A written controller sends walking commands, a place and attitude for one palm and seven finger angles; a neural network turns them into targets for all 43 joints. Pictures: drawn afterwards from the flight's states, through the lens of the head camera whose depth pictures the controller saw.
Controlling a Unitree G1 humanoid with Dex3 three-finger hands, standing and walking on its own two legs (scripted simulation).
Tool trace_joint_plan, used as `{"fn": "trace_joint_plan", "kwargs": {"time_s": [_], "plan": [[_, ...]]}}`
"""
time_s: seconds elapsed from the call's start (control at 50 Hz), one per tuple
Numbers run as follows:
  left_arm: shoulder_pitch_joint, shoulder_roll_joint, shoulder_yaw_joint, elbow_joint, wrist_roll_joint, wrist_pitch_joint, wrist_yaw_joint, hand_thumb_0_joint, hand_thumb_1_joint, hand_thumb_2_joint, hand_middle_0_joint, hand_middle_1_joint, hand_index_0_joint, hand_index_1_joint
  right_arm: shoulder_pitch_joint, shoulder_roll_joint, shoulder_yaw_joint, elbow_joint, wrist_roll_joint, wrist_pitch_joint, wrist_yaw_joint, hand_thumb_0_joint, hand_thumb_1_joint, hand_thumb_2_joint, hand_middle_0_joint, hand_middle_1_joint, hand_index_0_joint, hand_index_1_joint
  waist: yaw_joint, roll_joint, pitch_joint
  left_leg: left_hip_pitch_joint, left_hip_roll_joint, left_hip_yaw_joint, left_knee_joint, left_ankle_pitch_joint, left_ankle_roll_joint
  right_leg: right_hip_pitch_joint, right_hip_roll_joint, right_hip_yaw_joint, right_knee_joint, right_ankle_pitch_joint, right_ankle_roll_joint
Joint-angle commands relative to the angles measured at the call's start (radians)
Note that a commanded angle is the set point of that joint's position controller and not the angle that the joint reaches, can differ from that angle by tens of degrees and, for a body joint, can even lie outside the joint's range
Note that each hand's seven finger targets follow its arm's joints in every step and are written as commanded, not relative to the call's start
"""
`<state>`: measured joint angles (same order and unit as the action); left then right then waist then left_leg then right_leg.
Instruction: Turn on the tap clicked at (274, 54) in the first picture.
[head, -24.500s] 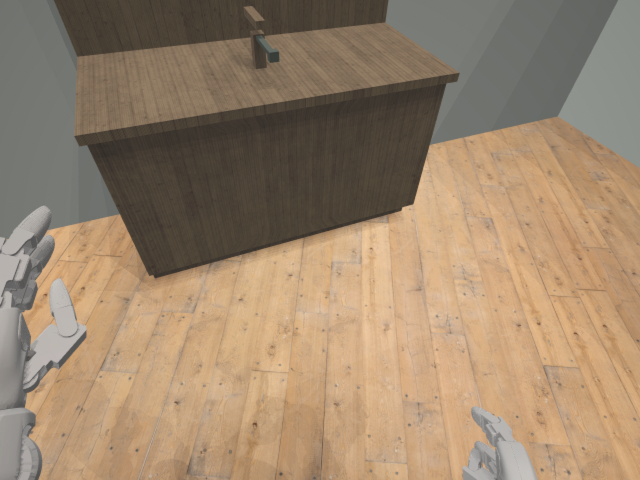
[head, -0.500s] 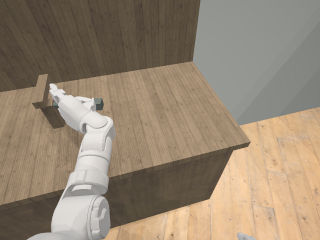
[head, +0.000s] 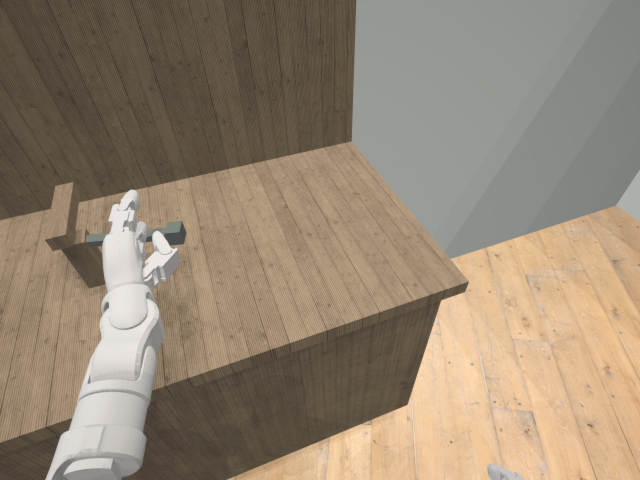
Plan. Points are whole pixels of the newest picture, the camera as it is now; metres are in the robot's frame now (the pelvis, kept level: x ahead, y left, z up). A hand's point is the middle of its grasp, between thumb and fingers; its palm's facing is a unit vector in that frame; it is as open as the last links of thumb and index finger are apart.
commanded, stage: draw the hand back beside the body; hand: left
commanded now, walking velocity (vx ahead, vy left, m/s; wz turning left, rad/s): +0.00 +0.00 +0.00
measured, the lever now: (175, 233) +0.49 +0.26 +0.04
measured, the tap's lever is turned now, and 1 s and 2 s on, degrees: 75 75 75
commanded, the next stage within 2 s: step back with the hand held close in 1.18 s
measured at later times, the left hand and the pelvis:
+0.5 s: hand (103, 321) +0.25 +0.23 +0.14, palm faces +0.30 -0.92 -0.25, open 7.6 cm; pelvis -0.01 +0.01 +0.01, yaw +1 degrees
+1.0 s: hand (16, 379) +0.18 +0.26 +0.17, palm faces +0.44 -0.82 -0.37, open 7.4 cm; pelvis +0.00 +0.01 +0.01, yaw +2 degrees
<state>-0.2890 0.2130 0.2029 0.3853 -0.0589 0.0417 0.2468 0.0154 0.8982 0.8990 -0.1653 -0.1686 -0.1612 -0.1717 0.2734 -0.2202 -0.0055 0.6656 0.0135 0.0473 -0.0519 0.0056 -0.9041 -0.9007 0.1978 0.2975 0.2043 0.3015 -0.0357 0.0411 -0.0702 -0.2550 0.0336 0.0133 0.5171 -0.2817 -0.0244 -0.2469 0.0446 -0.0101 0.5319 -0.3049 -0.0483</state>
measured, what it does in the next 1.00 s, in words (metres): stands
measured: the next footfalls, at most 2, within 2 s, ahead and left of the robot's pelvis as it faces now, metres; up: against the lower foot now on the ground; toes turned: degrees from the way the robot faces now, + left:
none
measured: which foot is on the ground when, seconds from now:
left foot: down 0.00-1.00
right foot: down 0.00-1.00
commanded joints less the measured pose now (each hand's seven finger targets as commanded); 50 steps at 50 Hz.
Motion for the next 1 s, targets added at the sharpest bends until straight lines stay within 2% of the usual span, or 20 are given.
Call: {"fn": "trace_joint_plan", "kwargs": {"time_s": [0.0, 0.06, 0.08, 0.12, 0.14, 0.2, 0.26, 0.28, 0.3, 0.36, 0.38, 0.48, 0.54, 0.56, 0.68, 0.74, 0.8, 0.88, 0.9, 0.98], "plan": [[-0.248, 0.298, 0.041, -0.464, -0.008, -0.152, -0.09, 0.0, 0.9, 0.9, -0.166, -0.198, -0.166, -0.198, -0.162, -0.108, -0.028, -0.192, 0.019, -0.084, -0.005, 0.0, -0.9, -0.9, 0.2, 0.3, 0.2, 0.3, 0.054, 0.004, -0.121, 0.117, -0.034, 0.02, -0.094, 0.199, 0.061, 0.146, -0.042, 0.017, -0.158, 0.354, 0.031], [-0.232, 0.277, -0.005, -0.547, -0.006, -0.192, -0.107, 0.0, 0.9, 0.9, -0.169, -0.207, -0.169, -0.207, -0.173, -0.115, -0.029, -0.186, 0.015, -0.133, -0.004, 0.0, -0.9, -0.9, 0.2, 0.3, 0.2, 0.3, 0.039, 0.032, -0.111, 0.182, -0.031, 0.009, -0.109, 0.195, 0.061, 0.115, -0.033, 0.016, -0.189, 0.308, 0.026], [-0.251, 0.259, -0.032, -0.573, -0.002, -0.202, -0.111, 0.0, 0.9, 0.9, -0.17, -0.21, -0.17, -0.21, -0.184, -0.113, -0.028, -0.181, 0.015, -0.144, -0.006, 0.0, -0.9, -0.9, 0.2, 0.3, 0.2, 0.3, 0.032, 0.065, -0.087, 0.207, -0.031, 0.007, -0.117, 0.186, 0.059, 0.086, -0.031, 0.015, -0.203, 0.281, 0.024], [-0.211, 0.2, -0.088, -0.54, 0.0, -0.215, -0.114, 0.0, 0.9, 0.9, -0.172, -0.216, -0.172, -0.216, -0.179, -0.114, -0.026, -0.165, 0.013, -0.164, -0.006, 0.0, -0.9, -0.9, 0.2, 0.3, 0.2, 0.3, 0.025, 0.046, -0.059, 0.224, -0.029, -0.007, -0.131, 0.152, 0.057, 0.068, -0.026, 0.008, -0.209, 0.226, 0.021], [-0.181, 0.196, -0.088, -0.521, 0.0, -0.218, -0.113, 0.0, 0.9, 0.9, -0.173, -0.219, -0.173, -0.219, -0.177, -0.118, -0.028, -0.157, 0.011, -0.17, -0.007, 0.0, -0.9, -0.9, 0.2, 0.3, 0.2, 0.3, 0.024, -0.011, -0.053, 0.226, -0.028, -0.011, -0.135, 0.138, 0.06, 0.07, -0.025, 0.005, -0.214, 0.212, 0.024], [-0.045, 0.176, -0.087, -0.496, -0.001, -0.231, -0.122, 0.0, 0.9, 0.9, -0.176, -0.228, -0.176, -0.228, -0.185, -0.118, -0.027, -0.15, 0.008, -0.172, -0.007, 0.0, -0.9, -0.9, 0.2, 0.3, 0.2, 0.3, 0.043, -0.032, -0.06, 0.237, -0.03, -0.013, -0.152, 0.137, 0.06, 0.101, -0.03, 0.001, -0.221, 0.201, 0.021], [0.052, 0.206, -0.041, -0.522, -0.01, -0.237, -0.135, 0.0, 0.9, 0.9, -0.179, -0.237, -0.179, -0.237, -0.21, -0.118, -0.022, -0.159, 0.007, -0.16, -0.006, 0.0, -0.9, -0.9, 0.2, 0.3, 0.2, 0.3, 0.062, -0.098, -0.055, 0.216, -0.027, -0.012, -0.168, 0.145, 0.059, 0.138, -0.033, -0.001, -0.226, 0.21, 0.023], [0.08, 0.235, -0.005, -0.526, -0.009, -0.239, -0.137, 0.0, 0.9, 0.9, -0.18, -0.24, -0.18, -0.24, -0.216, -0.119, -0.022, -0.157, 0.007, -0.156, -0.007, 0.0, -0.9, -0.9, 0.2, 0.3, 0.2, 0.3, 0.07, -0.048, -0.048, 0.213, -0.028, -0.011, -0.175, 0.151, 0.056, 0.143, -0.036, 0.001, -0.231, 0.211, 0.02], [0.096, 0.234, 0.001, -0.556, -0.013, -0.241, -0.14, 0.0, 0.9, 0.9, -0.181, -0.243, -0.181, -0.243, -0.218, -0.111, -0.018, -0.166, 0.005, -0.151, -0.008, 0.0, -0.9, -0.9, 0.2, 0.3, 0.2, 0.3, 0.073, -0.059, -0.052, 0.211, -0.028, -0.011, -0.176, 0.16, 0.056, 0.156, -0.038, 0.0, -0.227, 0.225, 0.021], [0.128, 0.269, 0.048, -0.647, -0.016, -0.241, -0.146, 0.0, 0.9, 0.9, -0.184, -0.252, -0.184, -0.252, -0.236, -0.1, -0.011, -0.184, 0.001, -0.145, -0.007, 0.0, -0.9, -0.9, 0.2, 0.3, 0.2, 0.3, 0.083, -0.01, -0.052, 0.207, -0.024, -0.011, -0.179, 0.191, 0.051, 0.178, -0.041, 0.001, -0.229, 0.255, 0.016], [0.137, 0.292, 0.072, -0.678, -0.014, -0.24, -0.146, 0.0, 0.9, 0.9, -0.185, -0.255, -0.185, -0.255, -0.241, -0.1, -0.009, -0.183, 0.0, -0.143, -0.008, 0.0, -0.9, -0.9, 0.2, 0.3, 0.2, 0.3, 0.084, 0.032, -0.042, 0.214, -0.022, -0.013, -0.182, 0.202, 0.047, 0.175, -0.042, 0.001, -0.235, 0.257, 0.013], [0.231, 0.264, 0.061, -0.798, -0.013, -0.23, -0.149, 0.0, 0.9, 0.9, -0.19, -0.27, -0.19, -0.27, -0.245, -0.091, -0.001, -0.201, -0.007, -0.156, -0.003, 0.0, -0.9, -0.9, 0.2, 0.3, 0.2, 0.3, 0.087, 0.072, -0.032, 0.229, -0.016, -0.022, -0.18, 0.252, 0.04, 0.18, -0.039, -0.005, -0.235, 0.286, 0.007], [0.31, 0.224, 0.031, -0.807, -0.017, -0.219, -0.153, 0.0, 0.9, 0.9, -0.193, -0.279, -0.193, -0.279, -0.244, -0.095, -0.003, -0.204, -0.009, -0.162, 0.0, 0.0, -0.9, -0.9, 0.2, 0.3, 0.2, 0.3, 0.084, 0.006, -0.018, 0.23, -0.008, -0.025, -0.178, 0.263, 0.041, 0.173, -0.037, -0.01, -0.232, 0.29, 0.011], [0.332, 0.23, 0.039, -0.823, -0.017, -0.218, -0.152, 0.0, 0.9, 0.9, -0.194, -0.282, -0.194, -0.282, -0.242, -0.097, -0.007, -0.205, -0.01, -0.165, 0.0, 0.0, -0.9, -0.9, 0.2, 0.3, 0.2, 0.3, 0.085, -0.024, -0.025, 0.234, -0.008, -0.022, -0.171, 0.269, 0.046, 0.173, -0.038, -0.01, -0.231, 0.301, 0.014], [0.45, 0.265, 0.095, -0.893, -0.014, -0.215, -0.147, 0.0, 0.9, 0.9, -0.2, -0.3, -0.2, -0.3, -0.246, -0.105, -0.011, -0.192, -0.014, -0.168, -0.002, 0.0, -0.9, -0.9, 0.2, 0.3, 0.2, 0.3, 0.096, 0.002, -0.02, 0.225, -0.011, -0.028, -0.163, 0.286, 0.046, 0.179, -0.043, -0.008, -0.229, 0.306, 0.013], [0.513, 0.291, 0.137, -0.936, -0.014, -0.221, -0.14, 0.0, 0.9, 0.9, -0.2, -0.3, -0.2, -0.3, -0.244, -0.102, -0.016, -0.193, -0.016, -0.175, -0.003, 0.0, -0.9, -0.9, 0.2, 0.3, 0.2, 0.3, 0.106, -0.013, -0.043, 0.22, -0.011, -0.029, -0.152, 0.296, 0.048, 0.195, -0.046, -0.011, -0.221, 0.325, 0.014], [0.565, 0.3, 0.16, -0.999, -0.013, -0.224, -0.136, 0.0, 0.9, 0.9, -0.2, -0.3, -0.2, -0.3, -0.244, -0.097, -0.015, -0.193, -0.016, -0.181, -0.002, 0.0, -0.9, -0.9, 0.2, 0.3, 0.2, 0.3, 0.109, 0.059, -0.038, 0.213, -0.013, -0.029, -0.143, 0.312, 0.044, 0.198, -0.05, -0.01, -0.217, 0.336, 0.011], [0.666, 0.304, 0.187, -1.026, -0.019, -0.222, -0.136, 0.0, 0.9, 0.9, -0.2, -0.3, -0.2, -0.3, -0.242, -0.101, -0.02, -0.191, -0.015, -0.192, -0.002, 0.0, -0.9, -0.9, 0.2, 0.3, 0.2, 0.3, 0.11, 0.026, -0.004, 0.19, -0.008, -0.03, -0.131, 0.308, 0.044, 0.181, -0.051, -0.01, -0.22, 0.337, 0.013], [0.659, 0.277, 0.16, -0.995, -0.019, -0.219, -0.137, 0.0, 0.9, 0.9, -0.2, -0.3, -0.2, -0.3, -0.242, -0.098, -0.02, -0.186, -0.014, -0.191, -0.004, 0.0, -0.9, -0.9, 0.2, 0.3, 0.2, 0.3, 0.102, 0.015, 0.02, 0.187, -0.009, -0.025, -0.129, 0.286, 0.046, 0.159, -0.051, -0.012, -0.221, 0.319, 0.016], [0.585, 0.259, 0.136, -0.96, -0.019, -0.219, -0.137, 0.0, 0.9, 0.9, -0.2, -0.3, -0.2, -0.3, -0.252, -0.107, -0.024, -0.181, -0.011, -0.197, -0.014, 0.0, -0.9, -0.9, 0.2, 0.3, 0.2, 0.3, 0.087, -0.015, 0.072, 0.18, -0.008, -0.03, -0.133, 0.209, 0.052, 0.105, -0.051, -0.007, -0.236, 0.237, 0.021]]}}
